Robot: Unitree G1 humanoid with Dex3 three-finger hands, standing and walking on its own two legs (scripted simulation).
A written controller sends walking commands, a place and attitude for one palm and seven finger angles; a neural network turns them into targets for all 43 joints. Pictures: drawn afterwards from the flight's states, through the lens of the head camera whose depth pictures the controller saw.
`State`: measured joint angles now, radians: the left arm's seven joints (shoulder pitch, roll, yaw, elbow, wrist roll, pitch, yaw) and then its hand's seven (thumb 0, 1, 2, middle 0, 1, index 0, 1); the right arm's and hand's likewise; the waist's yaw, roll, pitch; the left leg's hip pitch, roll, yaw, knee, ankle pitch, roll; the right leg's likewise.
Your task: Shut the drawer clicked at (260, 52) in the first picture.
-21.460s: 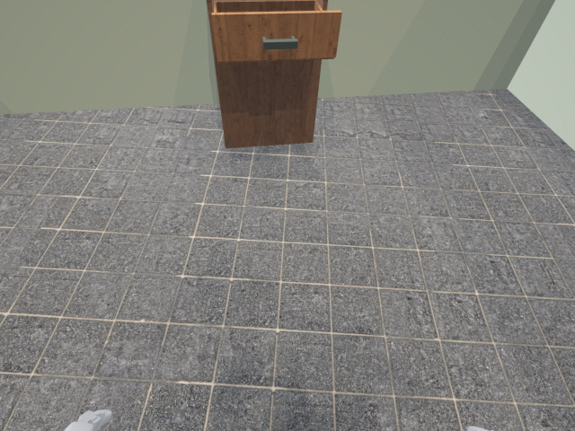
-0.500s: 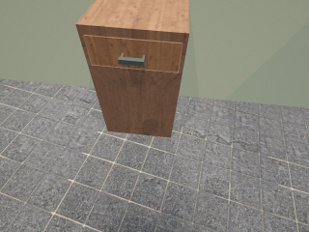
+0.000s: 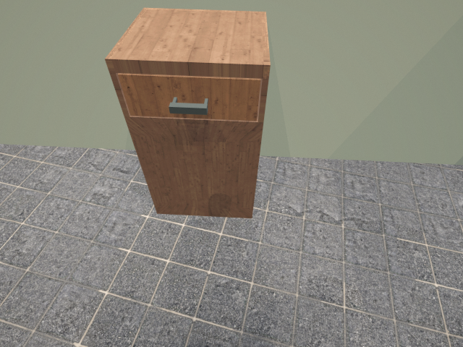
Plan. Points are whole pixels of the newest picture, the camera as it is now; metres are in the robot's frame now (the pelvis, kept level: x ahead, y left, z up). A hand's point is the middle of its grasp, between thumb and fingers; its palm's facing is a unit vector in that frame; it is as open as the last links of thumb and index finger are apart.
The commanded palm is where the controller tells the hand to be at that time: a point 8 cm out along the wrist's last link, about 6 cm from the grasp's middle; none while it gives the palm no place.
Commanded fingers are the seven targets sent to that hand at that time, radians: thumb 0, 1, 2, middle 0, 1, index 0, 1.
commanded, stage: let the arm hang, fingers relaxed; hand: left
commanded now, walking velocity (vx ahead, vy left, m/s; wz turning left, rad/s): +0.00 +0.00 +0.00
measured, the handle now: (189, 104) +0.83 +0.18 -0.06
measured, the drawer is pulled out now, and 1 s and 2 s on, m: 0.00 0.00 0.00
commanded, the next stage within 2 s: look to check the result in 0.08 s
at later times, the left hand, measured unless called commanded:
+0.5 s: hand out of the picture +0.00 +0.18 -0.17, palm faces +0.02 -0.98 -0.21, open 7.4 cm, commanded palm none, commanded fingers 0.00 0.90 0.90 -0.20 -0.30 -0.20 -0.30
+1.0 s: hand out of the picture +0.05 +0.19 -0.17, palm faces +0.00 -0.97 -0.26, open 7.4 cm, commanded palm none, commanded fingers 0.00 0.90 0.90 -0.20 -0.30 -0.20 -0.30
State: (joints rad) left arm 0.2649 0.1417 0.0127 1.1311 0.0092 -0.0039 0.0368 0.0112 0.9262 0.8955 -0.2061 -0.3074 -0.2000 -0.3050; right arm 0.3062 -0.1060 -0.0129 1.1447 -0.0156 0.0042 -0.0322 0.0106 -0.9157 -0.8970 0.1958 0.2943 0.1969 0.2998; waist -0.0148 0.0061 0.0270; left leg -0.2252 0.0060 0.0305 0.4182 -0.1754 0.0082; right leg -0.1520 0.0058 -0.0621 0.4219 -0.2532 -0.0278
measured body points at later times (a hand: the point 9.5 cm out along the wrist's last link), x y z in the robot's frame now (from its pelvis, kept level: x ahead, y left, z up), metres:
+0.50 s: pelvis +0.00 +0.00 +0.00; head +0.02 -0.01 +0.45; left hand +0.00 +0.23 -0.16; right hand +0.01 -0.23 -0.16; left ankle +0.03 +0.11 -0.74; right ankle -0.01 -0.10 -0.74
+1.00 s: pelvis +0.01 -0.01 +0.00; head +0.02 -0.02 +0.45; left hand +0.05 +0.24 -0.15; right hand +0.03 -0.25 -0.16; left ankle +0.03 +0.11 -0.74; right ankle -0.01 -0.10 -0.74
